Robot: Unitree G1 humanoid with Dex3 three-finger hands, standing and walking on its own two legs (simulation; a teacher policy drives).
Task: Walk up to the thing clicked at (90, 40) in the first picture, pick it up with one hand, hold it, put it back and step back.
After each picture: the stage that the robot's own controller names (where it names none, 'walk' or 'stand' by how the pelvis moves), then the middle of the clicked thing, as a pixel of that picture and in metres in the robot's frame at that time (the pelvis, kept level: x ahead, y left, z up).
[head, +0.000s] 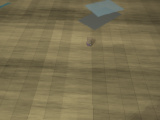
stand; (89, 42) +1.53 -0.13 -0.72
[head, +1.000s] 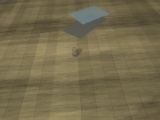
walk; (74, 52) +1.40 +0.17 -0.70
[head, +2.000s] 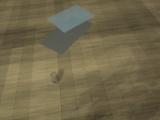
walk; (54, 78) +0.88 +0.33 -0.71
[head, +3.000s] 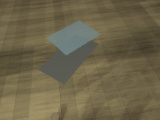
walk; (56, 119) +0.51 +0.25 -0.72
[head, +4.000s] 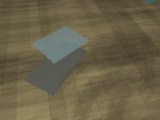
stand; out of the picture +0.39 +0.22 -0.72
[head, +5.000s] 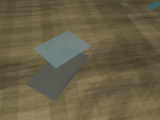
stand; out of the picture +0.38 +0.22 -0.73
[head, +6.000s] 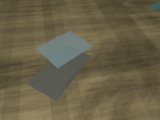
stand; out of the picture +0.38 +0.22 -0.73
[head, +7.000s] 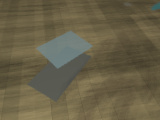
stand; out of the picture +0.37 +0.21 -0.73
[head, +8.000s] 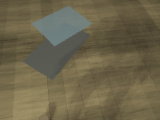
go down; out of the picture +0.40 +0.21 -0.69
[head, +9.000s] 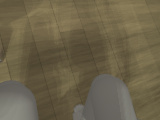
go down; out of the picture +0.45 +0.26 -0.28
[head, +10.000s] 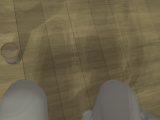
close in; (11, 54) +0.45 +0.26 -0.29
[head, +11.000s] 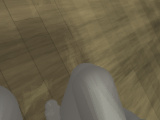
close in; out of the picture +0.43 +0.30 -0.22
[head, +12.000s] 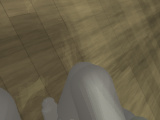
close; out of the picture +0.42 +0.31 -0.22
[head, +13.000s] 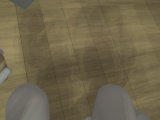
lift; out of the picture +0.36 +0.28 -0.08
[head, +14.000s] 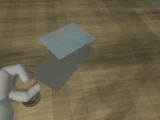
hold; (28, 89) +0.33 +0.17 +0.05
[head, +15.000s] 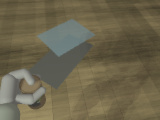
hold; (33, 92) +0.33 +0.16 +0.01
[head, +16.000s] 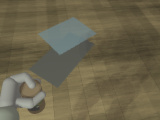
hold; (33, 97) +0.32 +0.17 -0.01
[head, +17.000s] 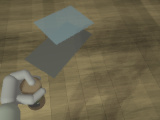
crouch; (33, 94) +0.34 +0.16 -0.04
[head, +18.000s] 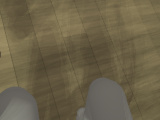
lower; out of the picture +0.46 +0.25 -0.12
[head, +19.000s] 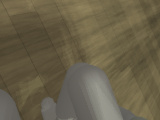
lower; out of the picture +0.42 +0.32 -0.23
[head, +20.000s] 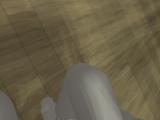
lower; out of the picture +0.42 +0.32 -0.23
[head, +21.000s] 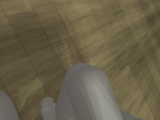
lower; out of the picture +0.42 +0.32 -0.23
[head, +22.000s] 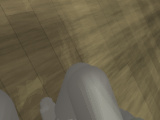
lower; out of the picture +0.42 +0.32 -0.23
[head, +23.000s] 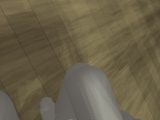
open; out of the picture +0.42 +0.32 -0.23
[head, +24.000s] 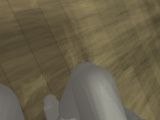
stand; out of the picture +0.42 +0.31 -0.23
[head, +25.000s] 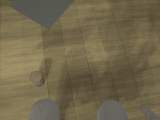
walk; (37, 79) +0.45 +0.23 -0.45
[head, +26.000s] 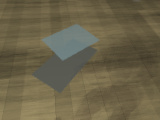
stand; out of the picture +0.40 +0.19 -0.66
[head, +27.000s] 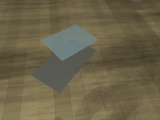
stand; out of the picture +0.40 +0.20 -0.67
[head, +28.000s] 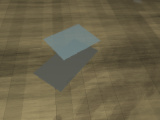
stand; out of the picture +0.41 +0.20 -0.69
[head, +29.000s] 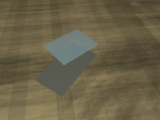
stand; out of the picture +0.41 +0.21 -0.72
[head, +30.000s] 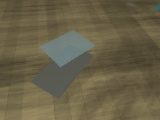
stand; out of the picture +0.38 +0.21 -0.73
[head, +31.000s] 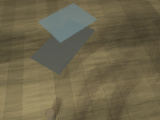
walk; (50, 115) +0.42 +0.22 -0.70
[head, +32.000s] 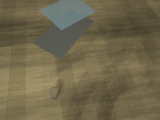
walk; (54, 93) +0.58 +0.16 -0.69
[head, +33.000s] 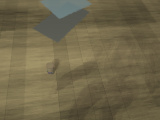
walk; (50, 69) +0.84 +0.22 -0.71
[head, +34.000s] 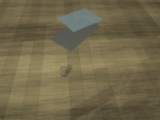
stand; (63, 72) +1.01 +0.18 -0.71
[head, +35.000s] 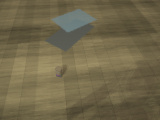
stand; (58, 72) +1.03 +0.21 -0.72
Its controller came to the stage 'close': yes
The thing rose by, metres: 0.70
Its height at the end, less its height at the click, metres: +0.00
